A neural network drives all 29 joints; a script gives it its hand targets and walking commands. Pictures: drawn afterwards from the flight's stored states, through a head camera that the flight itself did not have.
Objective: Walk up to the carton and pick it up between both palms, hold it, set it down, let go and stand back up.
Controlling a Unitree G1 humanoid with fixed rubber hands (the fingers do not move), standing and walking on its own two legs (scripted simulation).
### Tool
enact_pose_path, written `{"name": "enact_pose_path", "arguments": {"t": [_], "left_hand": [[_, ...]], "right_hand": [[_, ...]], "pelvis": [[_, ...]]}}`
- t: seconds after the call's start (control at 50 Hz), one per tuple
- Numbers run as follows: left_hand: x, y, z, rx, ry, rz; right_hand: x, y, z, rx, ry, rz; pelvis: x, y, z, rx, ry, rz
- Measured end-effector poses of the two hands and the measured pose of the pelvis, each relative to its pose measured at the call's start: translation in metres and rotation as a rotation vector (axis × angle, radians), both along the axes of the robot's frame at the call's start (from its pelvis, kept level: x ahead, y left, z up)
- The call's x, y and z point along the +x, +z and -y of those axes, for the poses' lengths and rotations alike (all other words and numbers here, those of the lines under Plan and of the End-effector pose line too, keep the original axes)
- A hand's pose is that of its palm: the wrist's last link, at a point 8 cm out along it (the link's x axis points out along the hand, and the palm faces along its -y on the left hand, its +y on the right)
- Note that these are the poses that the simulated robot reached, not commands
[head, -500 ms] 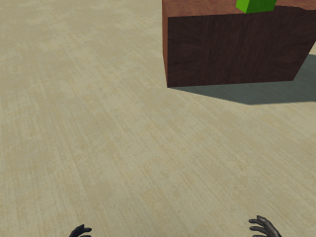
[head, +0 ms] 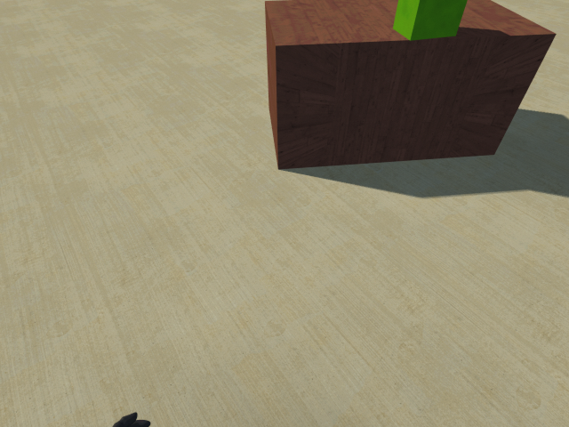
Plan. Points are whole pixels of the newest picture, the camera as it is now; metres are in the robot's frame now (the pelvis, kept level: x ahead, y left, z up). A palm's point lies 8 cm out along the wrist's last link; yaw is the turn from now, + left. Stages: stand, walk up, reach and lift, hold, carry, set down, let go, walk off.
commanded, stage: walk up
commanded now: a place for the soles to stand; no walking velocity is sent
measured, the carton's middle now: (431, 2) +1.82 -0.69 +0.04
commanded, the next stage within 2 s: none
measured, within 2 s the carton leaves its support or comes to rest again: neither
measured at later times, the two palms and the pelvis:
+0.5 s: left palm out of the picture +0.13 +0.16 -0.11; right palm (497, 297) +0.36 -0.35 -0.06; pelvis +0.17 -0.12 +0.00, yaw +3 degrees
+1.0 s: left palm (281, 210) +0.62 +0.02 -0.08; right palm (552, 295) +0.40 -0.51 -0.12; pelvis +0.42 -0.22 -0.03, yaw +0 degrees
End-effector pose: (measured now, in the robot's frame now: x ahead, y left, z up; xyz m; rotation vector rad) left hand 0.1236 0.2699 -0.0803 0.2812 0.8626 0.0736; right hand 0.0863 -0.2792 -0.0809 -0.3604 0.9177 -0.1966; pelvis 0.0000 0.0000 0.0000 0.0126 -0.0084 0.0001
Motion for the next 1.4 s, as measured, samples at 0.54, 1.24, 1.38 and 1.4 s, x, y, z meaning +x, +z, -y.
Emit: {"name": "enact_pose_path", "arguments": {"t": [0.54, 1.24, 1.38, 1.4], "left_hand": [[0.019, -0.036, 0.11, -0.009, 0.279, -0.306], [0.434, -0.019, 0.246, 0.023, 0.199, -0.187], [0.462, -0.052, 0.25, -0.017, 0.23, -0.312], [0.474, -0.057, 0.252, -0.019, 0.21, -0.324]], "right_hand": [[0.302, 0.027, 0.072, 0.089, 0.239, 0.217], [0.599, 0.005, 0.231, 0.083, 0.146, 0.072], [0.715, 0.014, 0.219, 0.043, 0.206, 0.21], [0.722, 0.011, 0.222, 0.025, 0.198, 0.213]], "pelvis": [[0.187, -0.005, 0.12, -0.009, 0.049, 0.007], [0.534, 0.0, 0.259, -0.005, 0.034, 0.011], [0.613, -0.019, 0.258, -0.011, 0.043, 0.009], [0.622, -0.023, 0.258, -0.005, 0.045, 0.012]]}}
